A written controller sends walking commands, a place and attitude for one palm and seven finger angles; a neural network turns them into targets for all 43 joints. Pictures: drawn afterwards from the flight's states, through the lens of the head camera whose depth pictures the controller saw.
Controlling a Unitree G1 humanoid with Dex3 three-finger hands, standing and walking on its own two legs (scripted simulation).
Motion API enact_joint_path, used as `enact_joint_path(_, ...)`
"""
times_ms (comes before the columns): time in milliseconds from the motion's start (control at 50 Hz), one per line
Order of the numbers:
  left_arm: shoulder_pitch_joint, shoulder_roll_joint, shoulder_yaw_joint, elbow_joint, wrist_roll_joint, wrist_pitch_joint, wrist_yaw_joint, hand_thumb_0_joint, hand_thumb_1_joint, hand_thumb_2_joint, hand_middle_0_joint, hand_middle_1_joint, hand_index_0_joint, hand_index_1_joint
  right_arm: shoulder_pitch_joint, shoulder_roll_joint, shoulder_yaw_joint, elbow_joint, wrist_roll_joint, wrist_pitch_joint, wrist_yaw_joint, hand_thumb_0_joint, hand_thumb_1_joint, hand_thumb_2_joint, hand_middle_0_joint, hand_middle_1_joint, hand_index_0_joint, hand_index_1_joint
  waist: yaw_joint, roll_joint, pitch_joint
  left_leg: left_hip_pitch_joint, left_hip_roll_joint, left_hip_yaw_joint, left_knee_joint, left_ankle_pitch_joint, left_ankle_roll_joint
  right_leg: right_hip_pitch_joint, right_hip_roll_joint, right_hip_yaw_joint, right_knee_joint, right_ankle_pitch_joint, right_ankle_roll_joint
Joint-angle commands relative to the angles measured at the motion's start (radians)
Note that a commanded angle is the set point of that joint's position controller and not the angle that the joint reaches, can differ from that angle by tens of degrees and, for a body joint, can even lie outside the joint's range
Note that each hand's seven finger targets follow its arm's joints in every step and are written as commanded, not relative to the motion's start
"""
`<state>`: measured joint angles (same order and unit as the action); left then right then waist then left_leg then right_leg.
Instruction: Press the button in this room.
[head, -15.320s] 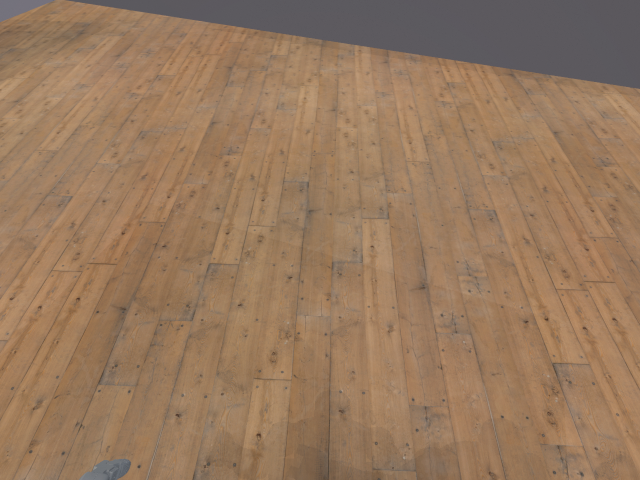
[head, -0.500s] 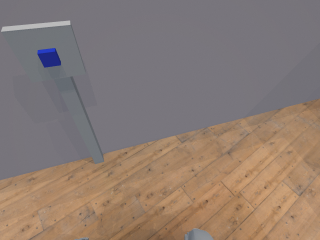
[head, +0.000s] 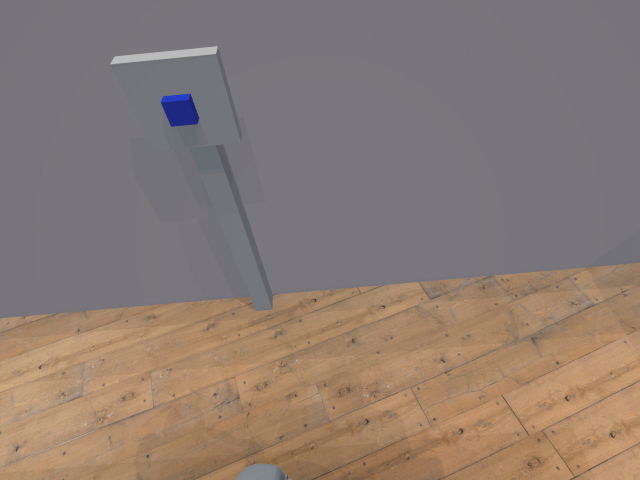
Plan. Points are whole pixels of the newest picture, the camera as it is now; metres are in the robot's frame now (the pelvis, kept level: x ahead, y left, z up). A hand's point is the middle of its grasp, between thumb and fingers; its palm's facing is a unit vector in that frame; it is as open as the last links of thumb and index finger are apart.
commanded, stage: take the last steps up to it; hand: left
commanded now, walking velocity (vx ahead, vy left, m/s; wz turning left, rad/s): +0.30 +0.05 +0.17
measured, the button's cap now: (180, 109) +0.72 +0.30 +0.08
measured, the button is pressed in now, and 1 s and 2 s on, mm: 0 0 0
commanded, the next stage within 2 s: come to a stop and stand still in 0.94 s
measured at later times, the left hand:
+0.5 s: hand out of the picture +0.02 +0.24 -0.18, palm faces +0.10 -0.98 -0.18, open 7.4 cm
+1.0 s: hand (209, 439) +0.20 +0.20 -0.17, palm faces +0.10 -0.98 -0.19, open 7.2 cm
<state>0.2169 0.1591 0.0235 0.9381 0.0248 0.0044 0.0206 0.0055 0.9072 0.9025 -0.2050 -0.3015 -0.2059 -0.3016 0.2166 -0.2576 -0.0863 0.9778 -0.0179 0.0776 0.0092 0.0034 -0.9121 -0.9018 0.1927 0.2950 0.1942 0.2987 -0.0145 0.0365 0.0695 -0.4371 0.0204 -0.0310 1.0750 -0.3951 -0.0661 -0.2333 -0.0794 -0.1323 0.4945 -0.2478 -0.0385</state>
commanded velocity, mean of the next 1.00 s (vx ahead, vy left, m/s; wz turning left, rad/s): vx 0.25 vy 0.01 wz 0.03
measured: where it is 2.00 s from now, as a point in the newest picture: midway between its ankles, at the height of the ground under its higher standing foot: outside the picture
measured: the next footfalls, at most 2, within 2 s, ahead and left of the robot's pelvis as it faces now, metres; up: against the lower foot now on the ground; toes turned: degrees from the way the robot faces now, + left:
left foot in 0.24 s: -0.02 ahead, +0.16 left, +0.00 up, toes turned +8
right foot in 0.66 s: +0.24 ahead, -0.08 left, +0.00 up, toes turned -6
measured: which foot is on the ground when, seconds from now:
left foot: up 0.00-0.22, down 0.24-0.68, up 0.70-1.00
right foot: down 0.00-0.24, up 0.26-0.64, down 0.66-1.00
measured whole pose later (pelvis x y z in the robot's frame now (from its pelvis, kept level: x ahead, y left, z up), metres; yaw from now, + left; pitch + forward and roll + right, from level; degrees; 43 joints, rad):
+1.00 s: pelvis +0.18 +0.02 +0.00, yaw +4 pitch -1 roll -1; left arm 0.25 0.16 0.03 1.08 0.03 -0.05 0.01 0.00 0.94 0.90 -0.20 -0.30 -0.20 -0.30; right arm 0.25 -0.17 -0.06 1.05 -0.02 0.00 0.01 0.01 -0.93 -0.90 0.19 0.29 0.19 0.30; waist -0.01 0.03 0.03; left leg -0.46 0.12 0.08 0.81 -0.26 -0.04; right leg -0.16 -0.02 -0.18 0.39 -0.21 -0.03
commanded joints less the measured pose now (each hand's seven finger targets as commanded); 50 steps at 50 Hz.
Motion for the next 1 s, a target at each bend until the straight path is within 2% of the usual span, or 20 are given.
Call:
enact_joint_path(0, 0.107, 0.220, 0.055, -0.006, 0.004, -0.025, 0.009, 0.000, 0.900, 0.900, -0.200, -0.300, -0.200, -0.300, -0.054, -0.024, 0.016, -0.058, 0.003, -0.028, -0.004, 0.000, -0.900, -0.900, 0.200, 0.300, 0.200, 0.300, 0.060, -0.228, -0.096, -0.014, -0.001, 0.035, -0.157, -0.063, -0.003, 0.162, -0.230, 0.203, -0.158, 0.378, -0.090)
enact_joint_path(100, 0.170, 0.224, 0.057, 0.067, 0.010, -0.033, 0.001, 0.000, 0.900, 0.900, -0.200, -0.300, -0.200, -0.300, -0.092, -0.010, 0.033, -0.054, 0.005, -0.058, 0.000, 0.000, -0.900, -0.900, 0.200, 0.300, 0.200, 0.300, 0.086, -0.256, -0.105, 0.065, 0.005, 0.084, -0.392, -0.093, 0.027, 0.185, -0.255, 0.262, -0.209, 0.113, -0.099)
enact_joint_path(160, 0.111, 0.213, 0.052, 0.086, -0.003, -0.027, -0.004, 0.000, 0.900, 0.900, -0.200, -0.300, -0.200, -0.300, 0.034, -0.002, 0.037, 0.000, 0.007, -0.078, -0.005, 0.000, -0.900, -0.900, 0.200, 0.300, 0.200, 0.300, 0.011, -0.192, -0.108, 0.357, -0.011, 0.137, -0.697, 0.073, 0.051, 0.001, -0.188, 0.170, -0.154, -0.112, -0.033)
enact_joint_path(180, 0.095, 0.168, 0.041, 0.081, -0.012, -0.023, -0.006, 0.000, 0.900, 0.900, -0.200, -0.300, -0.200, -0.300, 0.088, -0.041, 0.031, 0.023, 0.006, -0.091, -0.013, 0.000, -0.900, -0.900, 0.200, 0.300, 0.200, 0.300, -0.016, -0.060, -0.115, 0.514, 0.060, 0.056, -0.781, 0.072, 0.072, -0.148, -0.133, 0.113, -0.050, -0.178, 0.011)
enact_joint_path(200, 0.087, 0.109, 0.026, 0.061, -0.014, -0.021, -0.015, 0.000, 0.900, 0.900, -0.200, -0.300, -0.200, -0.300, 0.139, -0.127, 0.010, 0.040, -0.005, -0.092, -0.019, 0.000, -0.900, -0.900, 0.200, 0.300, 0.200, 0.300, -0.048, 0.182, -0.085, 0.597, 0.270, -0.214, -0.839, -0.074, 0.150, -0.360, -0.025, 0.001, 0.158, -0.254, 0.066)
enact_joint_path(220, 0.030, 0.090, 0.015, 0.028, -0.002, -0.024, -0.018, 0.000, 0.900, 0.900, -0.200, -0.300, -0.200, -0.300, 0.183, -0.176, 0.004, 0.043, -0.007, -0.081, -0.021, 0.000, -0.900, -0.900, 0.200, 0.300, 0.200, 0.300, -0.073, 0.211, 0.002, 0.524, 0.378, -0.330, -0.906, -0.124, 0.229, -0.455, 0.006, -0.016, 0.317, -0.308, 0.072)
enact_joint_path(280, -0.013, 0.120, 0.026, 0.048, 0.004, -0.018, -0.033, 0.000, 0.900, 0.900, -0.200, -0.300, -0.200, -0.300, 0.106, -0.090, 0.023, 0.045, -0.002, -0.094, -0.028, 0.000, -0.900, -0.900, 0.200, 0.300, 0.200, 0.300, -0.033, 0.176, 0.146, 0.351, 0.310, -0.234, -0.949, -0.119, 0.239, -0.474, -0.049, 0.086, 0.512, -0.161, 0.069)
enact_joint_path(340, 0.063, 0.098, 0.022, 0.087, 0.003, -0.017, -0.041, 0.000, 0.900, 0.900, -0.200, -0.300, -0.200, -0.300, 0.099, -0.061, 0.028, 0.045, 0.004, -0.120, -0.032, 0.000, -0.900, -0.900, 0.200, 0.300, 0.200, 0.300, 0.009, 0.087, 0.099, 0.373, 0.238, -0.094, -0.918, 0.171, 0.224, -0.432, -0.043, 0.073, 0.549, -0.047, 0.089)
enact_joint_path(480, -0.065, 0.081, 0.023, 0.037, -0.007, -0.019, -0.046, 0.000, 0.900, 0.900, -0.200, -0.300, -0.200, -0.300, 0.195, -0.055, 0.022, 0.099, -0.002, -0.142, -0.040, 0.000, -0.900, -0.900, 0.200, 0.300, 0.200, 0.300, -0.008, 0.079, 0.102, 0.412, 0.260, -0.036, -0.877, 0.426, 0.242, -0.410, -0.057, 0.060, 0.354, -0.013, 0.085)
enact_joint_path(540, -0.100, 0.075, 0.024, 0.025, -0.008, -0.025, -0.048, 0.000, 0.900, 0.900, -0.200, -0.300, -0.200, -0.300, 0.211, -0.058, 0.019, 0.120, -0.008, -0.139, -0.041, 0.000, -0.900, -0.900, 0.200, 0.300, 0.200, 0.300, -0.014, 0.101, 0.105, 0.384, 0.252, -0.013, -0.827, 0.502, 0.222, -0.295, -0.025, 0.019, 0.226, -0.018, 0.062)
enact_joint_path(560, -0.086, 0.082, 0.029, 0.026, -0.009, -0.030, -0.047, 0.000, 0.900, 0.900, -0.200, -0.300, -0.200, -0.300, 0.213, -0.060, 0.018, 0.125, -0.010, -0.138, -0.041, 0.000, -0.900, -0.900, 0.200, 0.300, 0.200, 0.300, -0.004, 0.084, 0.092, 0.354, 0.256, -0.022, -0.800, 0.521, 0.215, -0.220, -0.012, 0.018, 0.184, -0.023, 0.048)
enact_joint_path(600, 0.109, 0.107, 0.041, 0.086, -0.006, -0.042, -0.044, 0.000, 0.900, 0.900, -0.200, -0.300, -0.200, -0.300, 0.183, -0.072, 0.018, 0.129, -0.003, -0.136, -0.041, 0.000, -0.900, -0.900, 0.200, 0.300, 0.200, 0.300, 0.095, 0.032, -0.004, 0.303, 0.199, 0.040, -0.589, 0.629, 0.172, 0.050, 0.042, -0.020, 0.069, 0.053, 0.027)
enact_joint_path(620, 0.257, 0.164, 0.054, 0.134, 0.002, -0.058, -0.037, 0.000, 0.900, 0.900, -0.200, -0.300, -0.200, -0.300, 0.194, -0.055, 0.019, 0.128, 0.005, -0.141, -0.034, 0.000, -0.900, -0.900, 0.200, 0.300, 0.200, 0.300, 0.153, -0.054, -0.103, 0.187, 0.141, 0.081, -0.361, 0.564, 0.133, 0.287, -0.015, 0.061, 0.014, 0.084, -0.003)
enact_joint_path(640, 0.384, 0.273, 0.083, 0.168, 0.006, -0.069, -0.019, 0.000, 0.900, 0.900, -0.200, -0.300, -0.200, -0.300, 0.243, 0.022, 0.031, 0.106, 0.017, -0.148, -0.024, 0.000, -0.900, -0.900, 0.200, 0.300, 0.200, 0.300, 0.175, -0.329, -0.232, -0.047, 0.002, 0.140, -0.032, 0.069, 0.086, 0.497, -0.313, 0.467, -0.094, 0.154, -0.103)
enact_joint_path(660, 0.363, 0.295, 0.084, 0.166, -0.018, -0.066, -0.012, 0.000, 0.900, 0.900, -0.200, -0.300, -0.200, -0.300, 0.225, -0.001, 0.028, 0.082, 0.024, -0.134, -0.028, 0.000, -0.900, -0.900, 0.200, 0.300, 0.200, 0.300, 0.149, -0.342, -0.243, -0.087, -0.003, 0.046, 0.173, -0.180, 0.095, 0.414, -0.415, 0.620, -0.207, 0.121, -0.165)
enact_joint_path(700, 0.152, 0.220, 0.066, 0.107, -0.018, -0.059, -0.007, 0.000, 0.900, 0.900, -0.200, -0.300, -0.200, -0.300, 0.121, 0.013, 0.019, 0.075, 0.012, -0.122, -0.019, 0.000, -0.900, -0.900, 0.200, 0.300, 0.200, 0.300, 0.098, -0.141, -0.047, -0.147, 0.086, -0.009, 0.241, -0.033, 0.098, 0.140, -0.352, 0.498, -0.272, -0.158, -0.145)
enact_joint_path(720, 0.082, 0.171, 0.051, 0.091, -0.015, -0.061, -0.005, 0.000, 0.900, 0.900, -0.200, -0.300, -0.200, -0.300, 0.124, 0.031, 0.021, 0.084, 0.002, -0.113, -0.013, 0.000, -0.900, -0.900, 0.200, 0.300, 0.200, 0.300, 0.063, -0.088, -0.009, -0.111, 0.108, -0.002, 0.206, 0.040, 0.090, 0.033, -0.305, 0.400, -0.286, -0.154, -0.114)
enact_joint_path(760, 0.017, 0.122, 0.034, 0.080, -0.010, -0.067, -0.002, 0.000, 0.900, 0.900, -0.200, -0.300, -0.200, -0.300, 0.206, 0.066, 0.023, 0.115, -0.007, -0.089, -0.008, 0.000, -0.900, -0.900, 0.200, 0.300, 0.200, 0.300, 0.001, -0.133, -0.015, -0.028, 0.116, 0.027, 0.116, 0.103, 0.064, -0.065, -0.238, 0.233, -0.314, -0.093, -0.070)
enact_joint_path(800, 0.012, 0.110, 0.028, 0.082, -0.007, -0.071, -0.002, 0.000, 0.900, 0.900, -0.200, -0.300, -0.200, -0.300, 0.235, 0.076, 0.027, 0.118, -0.009, -0.076, -0.005, 0.000, -0.900, -0.900, 0.200, 0.300, 0.200, 0.300, -0.018, -0.169, -0.014, 0.006, 0.115, 0.062, 0.021, 0.122, 0.042, -0.107, -0.204, 0.152, -0.327, -0.036, -0.064)
enact_joint_path(980, 0.102, 0.152, 0.043, 0.134, 0.000, -0.074, -0.005, 0.000, 0.900, 0.900, -0.200, -0.300, -0.200, -0.300, 0.047, 0.077, 0.031, 0.043, -0.002, -0.104, 0.008, 0.000, -0.900, -0.900, 0.200, 0.300, 0.200, 0.300, 0.040, -0.148, 0.008, 0.018, 0.093, 0.115, -0.395, 0.112, 0.032, 0.046, -0.226, 0.160, -0.282, 0.070, -0.108)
